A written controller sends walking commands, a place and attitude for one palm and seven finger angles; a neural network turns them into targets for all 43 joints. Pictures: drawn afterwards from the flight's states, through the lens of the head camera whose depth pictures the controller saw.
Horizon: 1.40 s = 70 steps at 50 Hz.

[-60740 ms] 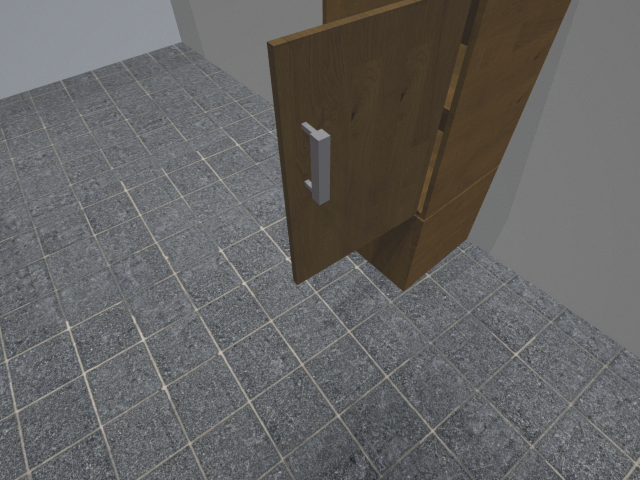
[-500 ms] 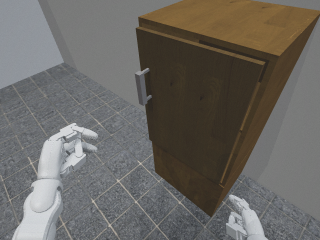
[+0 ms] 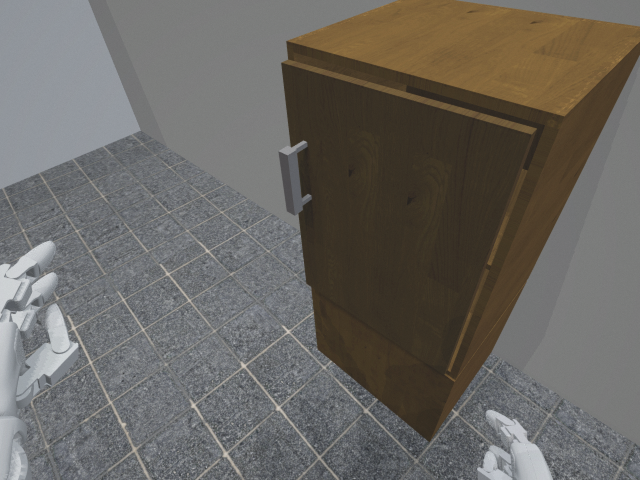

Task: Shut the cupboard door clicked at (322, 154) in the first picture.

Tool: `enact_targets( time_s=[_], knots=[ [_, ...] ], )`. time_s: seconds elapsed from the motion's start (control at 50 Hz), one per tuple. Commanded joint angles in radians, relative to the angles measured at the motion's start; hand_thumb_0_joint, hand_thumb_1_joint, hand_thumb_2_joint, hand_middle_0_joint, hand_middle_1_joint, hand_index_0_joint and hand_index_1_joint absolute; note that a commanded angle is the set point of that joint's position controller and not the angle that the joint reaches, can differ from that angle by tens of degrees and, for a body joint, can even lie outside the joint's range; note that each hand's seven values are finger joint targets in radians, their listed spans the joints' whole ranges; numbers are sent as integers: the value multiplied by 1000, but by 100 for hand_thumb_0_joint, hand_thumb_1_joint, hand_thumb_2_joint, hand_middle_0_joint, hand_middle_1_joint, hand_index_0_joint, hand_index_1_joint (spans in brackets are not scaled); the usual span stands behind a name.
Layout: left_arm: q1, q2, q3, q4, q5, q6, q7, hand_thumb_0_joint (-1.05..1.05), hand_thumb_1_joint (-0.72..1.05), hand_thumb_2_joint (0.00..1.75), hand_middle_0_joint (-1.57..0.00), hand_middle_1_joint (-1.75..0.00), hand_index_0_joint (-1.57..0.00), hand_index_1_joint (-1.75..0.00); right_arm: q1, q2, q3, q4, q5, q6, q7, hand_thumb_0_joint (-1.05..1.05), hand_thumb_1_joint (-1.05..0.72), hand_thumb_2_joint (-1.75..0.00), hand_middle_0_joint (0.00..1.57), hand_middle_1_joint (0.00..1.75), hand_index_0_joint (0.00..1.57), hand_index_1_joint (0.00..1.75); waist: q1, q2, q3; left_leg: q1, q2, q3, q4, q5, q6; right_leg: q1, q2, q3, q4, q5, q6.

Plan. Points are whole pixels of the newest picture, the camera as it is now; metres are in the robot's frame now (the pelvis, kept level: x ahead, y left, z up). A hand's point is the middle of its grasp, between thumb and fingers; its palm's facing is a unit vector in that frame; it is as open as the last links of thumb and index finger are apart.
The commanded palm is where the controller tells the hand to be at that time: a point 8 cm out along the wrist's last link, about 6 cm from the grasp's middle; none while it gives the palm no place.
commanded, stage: draw the hand back to the body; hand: left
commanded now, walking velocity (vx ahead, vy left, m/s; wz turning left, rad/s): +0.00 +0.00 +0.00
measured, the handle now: (298, 177) +0.65 +0.14 +0.04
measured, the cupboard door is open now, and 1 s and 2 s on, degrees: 2 2 2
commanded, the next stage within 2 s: step back with the hand held close in 0.18 s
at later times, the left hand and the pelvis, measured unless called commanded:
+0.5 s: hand (67, 345) +0.18 +0.27 +0.16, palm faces +0.44 -0.78 -0.44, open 7.4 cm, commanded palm +0.13 +0.31 +0.17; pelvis -0.01 +0.01 +0.00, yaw +0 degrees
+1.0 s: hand (22, 406) +0.13 +0.28 +0.15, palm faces +0.44 -0.77 -0.46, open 7.4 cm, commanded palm +0.07 +0.32 +0.17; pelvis -0.08 +0.02 -0.02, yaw -1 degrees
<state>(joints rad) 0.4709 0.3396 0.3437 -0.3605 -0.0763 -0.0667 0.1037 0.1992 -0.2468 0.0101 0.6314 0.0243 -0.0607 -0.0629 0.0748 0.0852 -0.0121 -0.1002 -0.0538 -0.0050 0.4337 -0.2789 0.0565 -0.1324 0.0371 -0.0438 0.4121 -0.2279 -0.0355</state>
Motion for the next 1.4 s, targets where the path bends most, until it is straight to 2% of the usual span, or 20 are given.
enact_targets(
  time_s=[0.0, 0.06, 0.14, 0.22, 0.28, 0.3, 0.32, 0.4, 0.54, 0.6, 0.72, 0.82, 0.94, 1.02, 1.1, 1.16, 1.2, 1.3, 1.34, 1.38],
  knots=[
    [-125, 205, 107, -230, 2, -79, 20, 0, 90, 90, -20, -30, -20, -30, -138, -85, -29, -168, -2, -69, -9, 0, -90, -90, 20, 30, 20, 30, -17, -15, -63, -58, 65, -28, -78, 213, -32, 60, -56, 42, -57, 128, 11],
    [-134, 215, 119, -255, 3, -82, 20, 0, 90, 90, -20, -30, -20, -30, -141, -81, -26, -168, -3, -77, -9, 0, -90, -90, 20, 30, 20, 30, -13, 30, -68, -58, 66, -29, -82, 217, -37, 75, -56, 45, -59, 133, 8],
    [-84, 211, 134, -188, -3, -75, 16, 0, 90, 90, -20, -30, -20, -30, -141, -80, -25, -163, -5, -74, -6, 0, -90, -90, 20, 30, 20, 30, -8, -30, -14, -83, 70, -32, -92, 198, -38, 61, -50, 41, -73, 113, 7],
    [-107, 194, 116, -221, -1, -80, 13, 0, 90, 90, -20, -30, -20, -30, -139, -78, -26, -167, -4, -72, 0, 0, -90, -90, 20, 30, 20, 30, -16, 12, -29, -68, 72, -32, -98, 193, -42, 61, -50, 39, -68, 108, 7],
    [-102, 190, 112, -206, -3, -77, 12, 0, 90, 90, -20, -30, -20, -30, -142, -80, -27, -166, -5, -71, -2, 0, -90, -90, 20, 30, 20, 30, -17, -30, -23, -70, 74, -34, -101, 177, -39, 56, -49, 40, -73, 92, 10],
    [-214, 306, 233, -268, 4, -121, 25, 0, 90, 90, -20, -30, -20, -30, -122, -117, -44, -201, 4, -54, -3, 0, -90, -90, 20, 30, 20, 30, -51, -19, -10, -162, 98, -76, -57, 71, -11, 12, -111, 169, -104, 93, -2],
    [-106, 238, 186, -185, -1, -131, 23, 0, 90, 90, -20, -30, -20, -30, -106, -103, -45, -177, -2, -45, -6, 0, -90, -90, 20, 30, 20, 30, -58, -69, -28, -140, 89, -83, -16, 70, -11, -18, -152, 190, -118, 87, -19],
    [-24, 205, 145, -193, 3, -157, 27, 0, 90, 90, -20, -30, -20, -30, -95, -110, -61, -175, -1, -15, 2, 0, -90, -90, 20, 30, 20, 30, -73, -76, -97, -135, 94, -82, 57, 121, -26, -55, -212, 215, -75, 165, -50],
    [10, 289, 220, -290, 3, -161, 47, 0, 90, 90, -20, -30, -20, -30, -109, -127, -72, -212, 1, 20, -20, 0, -90, -90, 20, 30, 20, 30, -63, -15, -172, -193, 153, -124, 1, 415, -52, 12, -140, 127, 124, 365, -6],
    [41, 273, 215, -298, 4, -155, 47, 0, 90, 90, -20, -30, -20, -30, -94, -123, -75, -231, 2, 32, -22, 0, -90, -90, 20, 30, 20, 30, -62, -16, -176, -214, 177, -132, -4, 481, -60, 12, -113, 116, 170, 347, 10],
    [45, 256, 217, -295, 17, -163, 51, 0, 90, 90, -20, -30, -20, -30, -82, -133, -77, -244, -3, 33, -26, 0, -90, -90, 20, 30, 20, 30, -67, -7, -113, -418, 216, -184, -92, 100, -8, 44, -82, 131, 211, 162, 30],
    [16, 249, 222, -262, 42, -175, 59, 0, 90, 90, -20, -30, -20, -30, -69, -132, -75, -249, 0, 24, -28, 0, -90, -90, 20, 30, 20, 30, -79, -52, -59, -630, 193, -187, -94, -310, 51, 97, -102, 188, 203, 70, 26],
    [-25, 288, 238, -338, 50, -202, 76, 0, 90, 90, -20, -30, -20, -30, -61, -127, -73, -242, -11, 6, -20, 0, -90, -90, 20, 30, 20, 30, -88, -96, -54, -509, 125, -147, 68, -288, 28, -119, -190, 299, 41, -160, -27],
    [-2, 278, 239, -367, 51, -222, 90, 0, 90, 90, -20, -30, -20, -30, -47, -126, -67, -232, -11, -10, -21, 0, -90, -90, 20, 30, 20, 30, -91, -44, -81, -513, 151, -173, 2, -306, 37, -95, -145, 227, 93, -145, -6],
    [-12, 262, 257, -346, 68, -234, 85, 0, 90, 90, -20, -30, -20, -30, -56, -139, -71, -225, -20, -33, -34, 0, -90, -90, 20, 30, 20, 30, -79, 120, -61, -757, 303, -309, -230, -458, 82, 132, -11, 96, 381, 21, 50],
    [-42, 246, 238, -329, 73, -239, 65, 0, 90, 90, -20, -30, -20, -30, -61, -130, -79, -216, -28, -43, -30, 0, -90, -90, 20, 30, 20, 30, -77, 49, -24, -733, 316, -309, -206, -357, 86, 110, 11, 97, 397, -1, 53],
    [-11, 225, 219, -310, 60, -250, 53, 0, 90, 90, -20, -30, -20, -30, -52, -125, -78, -201, -28, -53, -22, 0, -90, -90, 20, 30, 20, 30, -80, 23, -26, -609, 290, -280, -153, -196, 69, 39, 5, 103, 301, 48, 42],
    [25, 247, 210, -372, 31, -259, 46, 0, 90, 90, -20, -30, -20, -30, -74, -109, -77, -176, -27, -58, -14, 0, -90, -90, 20, 30, 20, 30, -69, 30, -260, -293, 249, -175, -19, 333, 23, 1, -29, 136, 223, 217, 38],
    [79, 283, 254, -386, 28, -249, 45, 0, 90, 90, -20, -30, -20, -30, -89, -114, -81, -187, -26, -48, -9, 0, -90, -90, 20, 30, 20, 30, -66, 32, -279, -362, 253, -175, -31, 174, 32, 43, -28, 147, 242, 171, 38],
    [84, 283, 263, -395, 26, -243, 45, 0, 90, 90, -20, -30, -20, -30, -101, -107, -75, -205, -20, -34, -10, 0, -90, -90, 20, 30, 20, 30, -76, 13, -227, -496, 236, -160, -30, -72, 34, 65, -51, 192, 231, 141, 25]
  ],
)
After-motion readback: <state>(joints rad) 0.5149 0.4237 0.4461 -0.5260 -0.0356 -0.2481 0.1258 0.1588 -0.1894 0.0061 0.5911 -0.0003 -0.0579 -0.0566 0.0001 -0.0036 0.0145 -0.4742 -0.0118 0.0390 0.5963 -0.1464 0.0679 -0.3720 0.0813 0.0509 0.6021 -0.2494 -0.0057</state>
